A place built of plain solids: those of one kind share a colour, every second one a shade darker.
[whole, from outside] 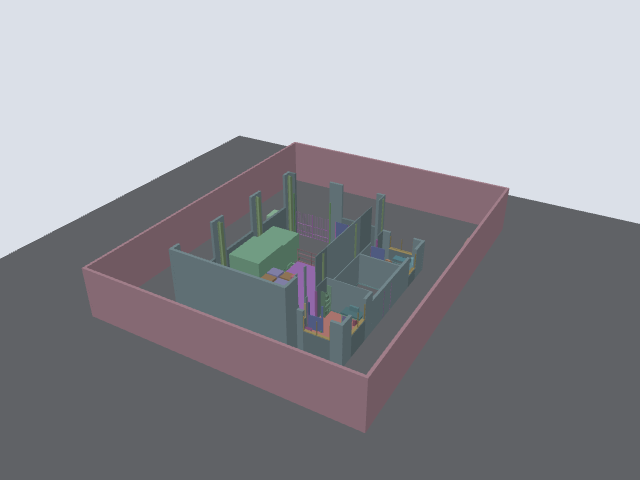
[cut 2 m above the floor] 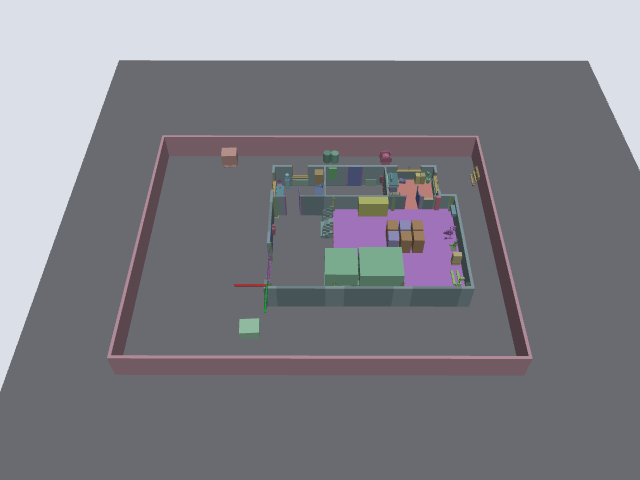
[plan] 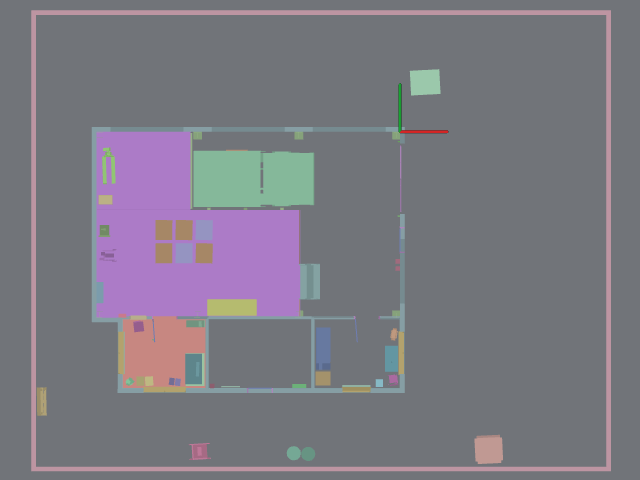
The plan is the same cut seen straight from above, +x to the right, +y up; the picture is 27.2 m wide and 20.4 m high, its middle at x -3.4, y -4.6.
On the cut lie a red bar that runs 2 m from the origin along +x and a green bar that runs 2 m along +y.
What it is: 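A small parcels depot; vehicles drive in at ground level; along the lane and across its end the floor is raised to van-floor height for loading, with steps set against it and the checker's office on the raised level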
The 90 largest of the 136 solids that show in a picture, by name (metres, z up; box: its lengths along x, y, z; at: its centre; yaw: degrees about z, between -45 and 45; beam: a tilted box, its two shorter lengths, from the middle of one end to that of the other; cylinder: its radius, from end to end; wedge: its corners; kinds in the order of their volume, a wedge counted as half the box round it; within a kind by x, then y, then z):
{
 "yard_bound_1": {"box": [0.2, 19.6, 3.73], "at": [-15.57, -4.64, 1.81]},
 "yard_bound_2": {"box": [24.64, 0.2, 3.73], "at": [-3.35, -14.33, 1.81]},
 "yard_bound_3": {"box": [24.64, 0.2, 3.73], "at": [-3.35, 5.06, 1.81]},
 "yard_bound_4": {"box": [0.2, 19.6, 3.73], "at": [8.87, -4.64, 1.81]},
 "raised_floor_bank_1": {"box": [4.0, 3.32, 0.73], "at": [-10.9, -1.66, 0.32]},
 "raised_floor_bank_2": {"box": [8.66, 4.6, 0.73], "at": [-8.57, -5.62, 0.32]},
 "wall_1": {"box": [0.2, 8.3, 5.25], "at": [-13.0, -3.95, 2.58]},
 "wall_2": {"box": [0.81, 0.2, 5.25], "at": [-12.7, 0.1, 2.58]},
 "wall_3": {"box": [1.3, 0.2, 5.25], "at": [-12.45, -8.0, 2.58]},
 "wall_4": {"box": [0.2, 0.81, 3.13], "at": [-11.9, -10.7, 1.51]},
 "wall_5": {"box": [0.2, 1.81, 1.73], "at": [-11.9, -9.4, 0.81]},
 "wall_6": {"box": [0.2, 0.61, 3.13], "at": [-11.9, -8.2, 1.51]},
 "wall_7": {"box": [1.11, 0.2, 3.13], "at": [-11.45, -11.0, 1.51]},
 "wall_8": {"box": [0.76, 0.06, 1.73], "at": [-11.12, -7.87, 0.81]},
 "wall_9": {"box": [3.11, 0.2, 2.55], "at": [-10.75, 0.1, 1.23]},
 "wall_10": {"box": [0.21, 0.06, 2.42], "at": [-10.65, -7.93, 1.87]},
 "wall_11": {"box": [0.21, 0.06, 5.25], "at": [-10.65, -7.87, 2.58]},
 "wall_12": {"box": [1.81, 0.2, 1.63], "at": [-10.0, -11.0, 0.77]},
 "wall_13": {"box": [1.26, 0.06, 2.42], "at": [-8.83, -7.93, 1.87]},
 "wall_14": {"box": [1.32, 0.06, 5.25], "at": [-8.8, -7.87, 2.58]},
 "wall_15": {"box": [0.91, 0.2, 3.13], "at": [-8.65, -11.0, 1.51]},
 "wall_16": {"box": [1.21, 0.2, 5.25], "at": [-8.6, 0.1, 2.58]},
 "wall_17": {"box": [0.06, 3.0, 3.13], "at": [-8.23, -9.4, 1.51]},
 "wall_18": {"box": [0.06, 3.0, 2.45], "at": [-8.17, -9.4, 1.18]},
 "wall_19": {"box": [3.11, 0.2, 2.55], "at": [-6.45, 0.1, 1.23]},
 "wall_20": {"box": [4.5, 0.2, 2.45], "at": [-5.95, -11.0, 1.18]},
 "wall_21": {"box": [4.5, 0.06, 2.45], "at": [-5.95, -7.93, 1.18]},
 "wall_22": {"box": [4.62, 0.06, 5.25], "at": [-5.95, -7.87, 2.58]},
 "wall_23": {"box": [1.21, 0.2, 5.25], "at": [-4.3, 0.1, 2.58]},
 "wall_24": {"box": [0.06, 3.0, 2.45], "at": [-3.73, -9.4, 1.18]},
 "wall_25": {"box": [0.06, 3.0, 2.45], "at": [-3.67, -9.4, 1.18]},
 "wall_26": {"box": [1.26, 0.2, 2.45], "at": [-3.08, -11.0, 1.18]},
 "wall_27": {"box": [1.81, 0.06, 5.25], "at": [-2.85, -7.87, 2.58]},
 "wall_28": {"box": [1.75, 0.06, 2.45], "at": [-2.82, -7.93, 1.18]},
 "wall_29": {"box": [3.11, 0.2, 2.55], "at": [-2.15, 0.1, 1.23]},
 "wall_30": {"box": [1.21, 0.2, 0.95], "at": [-1.85, -11.0, 0.42]},
 "wall_31": {"box": [1.46, 0.2, 2.45], "at": [-0.53, -11.0, 1.18]},
 "wall_32": {"box": [0.85, 0.06, 2.45], "at": [-0.43, -7.93, 1.18]},
 "wall_33": {"box": [0.85, 0.06, 5.25], "at": [-0.43, -7.87, 2.58]},
 "wall_34": {"box": [0.81, 0.2, 5.25], "at": [-0.2, 0.1, 2.58]},
 "wall_35": {"box": [0.2, 0.81, 2.45], "at": [0.1, -10.7, 1.18]},
 "wall_36": {"box": [0.2, 1.81, 1.15], "at": [0.1, -9.4, 0.53]},
 "wall_37": {"box": [0.2, 0.61, 2.45], "at": [0.1, -8.2, 1.18]},
 "wall_38": {"box": [0.2, 0.61, 5.25], "at": [0.1, -7.6, 2.58]},
 "wall_39": {"box": [0.2, 2.76, 2.55], "at": [0.1, -5.92, 1.23]},
 "wall_40": {"box": [0.2, 1.06, 5.25], "at": [0.1, -4.03, 2.58]},
 "wall_41": {"box": [0.2, 0.71, 5.25], "at": [0.1, -0.15, 2.58]},
 "box_lorry_1": {"box": [2.85, 2.4, 2.32], "at": [-7.36, -2.0, 1.7]},
 "box_lorry_2": {"box": [2.13, 2.2, 2.0], "at": [-4.75, -2.0, 1.62]},
 "box_lorry_3": {"box": [0.2, 2.24, 0.28], "at": [-3.74, -2.0, 0.5]},
 "raised_floor_office_1": {"box": [3.73, 3.13, 0.73], "at": [-10.0, -9.4, 0.32]},
 "roll_cage_1": {"box": [0.72, 0.85, 1.7], "at": [-10.03, -5.16, 1.48], "yaw": -0.1},
 "roll_cage_2": {"box": [0.72, 0.85, 1.7], "at": [-10.03, -4.18, 1.48], "yaw": -0.3},
 "roll_cage_3": {"box": [0.72, 0.85, 1.7], "at": [-9.18, -4.18, 1.48], "yaw": -1.2},
 "roll_cage_4": {"box": [0.72, 0.85, 1.7], "at": [-8.32, -5.16, 1.48], "yaw": -1.4},
 "longspan_1": {"box": [2.1, 0.7, 2.17], "at": [-7.14, -7.47, 1.72]},
 "roll_cage_sacks_1": {"box": [0.72, 0.85, 1.7], "at": [-9.18, -5.16, 1.48], "yaw": -0.1},
 "roll_cage_sacks_2": {"box": [0.72, 0.85, 1.7], "at": [-8.32, -4.18, 1.48], "yaw": -1.6},
 "beyond_tote_tank_1": {"box": [1.18, 0.98, 1.02], "at": [3.77, -13.5, 0.63], "yaw": 2.6},
 "beyond_pallets_1": {"box": [1.26, 1.05, 0.67], "at": [1.07, 2.1, 0.33], "yaw": 3.0},
 "fridge_tall_1": {"box": [0.64, 0.6, 1.9], "at": [-3.27, -10.49, 0.9]},
 "door_landing_1": {"box": [0.3, 1.52, 0.56], "at": [-4.11, -6.37, 0.23]},
 "door_landing_2": {"box": [0.3, 1.52, 0.39], "at": [-3.83, -6.37, 0.14]},
 "door_landing_3": {"box": [0.3, 1.52, 0.22], "at": [-3.55, -6.37, 0.06]},
 "beyond_drums_1": {"cylinder": 0.3, "from": [-4.51, -13.67, -0.06], "to": [-4.51, -13.67, 0.87]},
 "beyond_drums_2": {"cylinder": 0.3, "from": [-3.9, -13.69, -0.06], "to": [-3.9, -13.69, 0.87]},
 "door_leaf_1": {"box": [0.044, 0.99, 1.09], "at": [-10.46, -8.46, 1.18], "yaw": 4.1},
 "door_leaf_2": {"box": [1.0, 0.044, 2.15], "at": [-5.95, -10.9, 1.02]},
 "door_leaf_3": {"box": [0.044, 0.99, 2.14], "at": [-1.86, -8.46, 1.02], "yaw": 4.7},
 "door_leaf_4": {"box": [0.044, 1.0, 2.15], "at": [0.0, -4.6, 1.02]},
 "pier_1": {"box": [0.34, 0.17, 5.25], "at": [-11.8, -7.82, 2.58]},
 "archive_boxes_1": {"box": [0.34, 0.4, 0.87], "at": [-11.03, -10.6, 1.06], "yaw": 0.9},
 "archive_boxes_2": {"box": [0.34, 0.4, 0.87], "at": [-10.66, -10.6, 1.06], "yaw": 4.0},
 "tote_stack_1": {"box": [0.58, 0.38, 1.01], "at": [-12.52, -2.89, 1.14]},
 "radiator_1": {"box": [0.06, 1.8, 0.6], "at": [-11.73, -9.4, 1.13]},
 "radiator_2": {"box": [0.8, 0.06, 0.6], "at": [-7.2, -10.83, 0.45]},
 "radiator_3": {"box": [1.2, 0.1, 0.6], "at": [-1.85, -10.81, 0.45]},
 "desk_load_lived_1": {"box": [0.72, 1.3, 0.12], "at": [-8.77, -10.09, 1.47]},
 "desk_load_lived_2": {"box": [0.14, 0.62, 0.46], "at": [-8.6, -10.09, 1.64], "yaw": -1.8},
 "pedestal_1": {"box": [0.56, 0.42, 0.65], "at": [-8.77, -9.71, 0.95]},
 "beyond_cable_drum_1": {"box": [0.68, 0.044, 0.88], "at": [-8.54, -13.27, 0.38], "yaw": 3.4},
 "beyond_cable_drum_2": {"box": [0.53, 0.64, 0.35], "at": [-8.53, -13.59, 0.47], "yaw": 3.4},
 "distribution_board_1": {"box": [0.6, 0.18, 1.1], "at": [-4.28, -10.81, 1.4]},
 "water_cooler_1": {"box": [0.31, 0.33, 1.03], "at": [-0.88, -10.69, 0.47]},
 "kitchenette_1": {"box": [0.62, 1.48, 0.09], "at": [-3.26, -9.06, 0.93]},
 "desk_frame_1": {"box": [0.8, 1.4, 0.07], "at": [-8.71, -10.11, 1.37]},
 "signing_shelf_1": {"box": [0.3, 0.9, 0.26], "at": [-12.75, -6.83, 1.63]},
 "beyond_pallet_edge_1": {"box": [0.16, 1.2, 0.33], "at": [-15.35, -11.47, 0.82], "yaw": 1.0},
 "bank_brink_1": {"box": [0.09, 3.22, 0.2], "at": [-8.87, -1.66, 0.5]},
 "pallet_truck_1": {"box": [0.16, 1.15, 0.14], "at": [-12.19, -1.63, 0.7], "yaw": 1.9}
}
